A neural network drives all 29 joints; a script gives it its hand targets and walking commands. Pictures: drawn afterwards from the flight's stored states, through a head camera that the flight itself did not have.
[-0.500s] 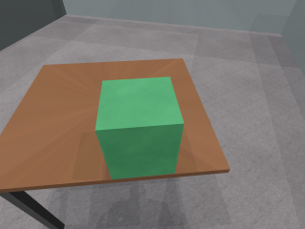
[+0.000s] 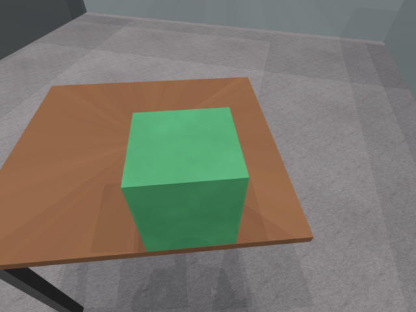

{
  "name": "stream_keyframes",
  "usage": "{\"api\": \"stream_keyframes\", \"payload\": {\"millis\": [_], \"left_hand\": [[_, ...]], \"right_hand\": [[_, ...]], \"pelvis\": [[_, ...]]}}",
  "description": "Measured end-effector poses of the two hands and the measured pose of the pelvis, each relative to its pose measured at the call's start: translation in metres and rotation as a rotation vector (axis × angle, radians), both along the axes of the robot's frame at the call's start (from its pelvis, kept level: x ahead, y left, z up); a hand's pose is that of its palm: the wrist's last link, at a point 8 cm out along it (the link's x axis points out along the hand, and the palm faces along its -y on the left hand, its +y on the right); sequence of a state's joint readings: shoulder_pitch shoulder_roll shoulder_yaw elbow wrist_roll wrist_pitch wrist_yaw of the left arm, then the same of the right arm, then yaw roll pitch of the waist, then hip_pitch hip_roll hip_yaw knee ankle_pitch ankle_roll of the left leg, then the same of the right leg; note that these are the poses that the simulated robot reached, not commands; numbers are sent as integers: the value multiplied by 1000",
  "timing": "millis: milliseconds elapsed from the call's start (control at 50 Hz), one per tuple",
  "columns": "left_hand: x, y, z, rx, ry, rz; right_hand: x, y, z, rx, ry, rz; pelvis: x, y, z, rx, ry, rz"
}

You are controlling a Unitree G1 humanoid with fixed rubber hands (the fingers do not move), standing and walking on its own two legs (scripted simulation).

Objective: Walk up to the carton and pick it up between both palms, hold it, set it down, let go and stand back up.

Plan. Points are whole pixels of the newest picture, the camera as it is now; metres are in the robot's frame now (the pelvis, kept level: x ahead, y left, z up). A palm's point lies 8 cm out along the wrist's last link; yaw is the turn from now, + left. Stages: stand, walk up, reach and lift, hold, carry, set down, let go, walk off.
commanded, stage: stand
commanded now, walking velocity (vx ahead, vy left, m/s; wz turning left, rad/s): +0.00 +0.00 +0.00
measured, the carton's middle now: (187, 181) +0.40 +0.04 +0.02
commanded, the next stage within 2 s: none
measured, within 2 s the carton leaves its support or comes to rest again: neither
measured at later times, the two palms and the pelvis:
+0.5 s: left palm out of the picture +0.10 +0.25 -0.10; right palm out of the picture +0.08 -0.26 -0.11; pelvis +0.02 -0.01 +0.00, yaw +0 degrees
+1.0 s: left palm out of the picture +0.09 +0.24 -0.10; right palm out of the picture +0.07 -0.27 -0.11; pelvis +0.01 -0.01 +0.00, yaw +0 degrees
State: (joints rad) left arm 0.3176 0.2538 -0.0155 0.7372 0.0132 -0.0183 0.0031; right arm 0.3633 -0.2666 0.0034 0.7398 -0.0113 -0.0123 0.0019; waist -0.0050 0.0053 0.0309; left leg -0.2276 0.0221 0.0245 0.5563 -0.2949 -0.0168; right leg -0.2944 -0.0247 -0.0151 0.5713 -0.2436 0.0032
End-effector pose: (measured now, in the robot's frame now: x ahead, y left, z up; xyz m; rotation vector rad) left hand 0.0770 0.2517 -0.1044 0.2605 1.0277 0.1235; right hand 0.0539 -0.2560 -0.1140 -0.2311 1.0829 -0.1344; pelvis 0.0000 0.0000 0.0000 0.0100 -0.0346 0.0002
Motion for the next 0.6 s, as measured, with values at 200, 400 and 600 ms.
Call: {"api": "stream_keyframes", "payload": {"millis": [200, 400, 600], "left_hand": [[15, -2, 1, 0, -9, -1], [22, -4, 2, 0, -11, 1], [23, -6, 2, -2, -7, 3]], "right_hand": [[19, -2, 2, -4, -18, 5], [28, -4, 3, -7, -24, 3], [26, -7, 3, -8, -15, -4]], "pelvis": [[10, -2, 1, -3, -1, 1], [14, -5, 1, -4, -5, 2], [15, -7, 2, -4, -8, 0]]}}
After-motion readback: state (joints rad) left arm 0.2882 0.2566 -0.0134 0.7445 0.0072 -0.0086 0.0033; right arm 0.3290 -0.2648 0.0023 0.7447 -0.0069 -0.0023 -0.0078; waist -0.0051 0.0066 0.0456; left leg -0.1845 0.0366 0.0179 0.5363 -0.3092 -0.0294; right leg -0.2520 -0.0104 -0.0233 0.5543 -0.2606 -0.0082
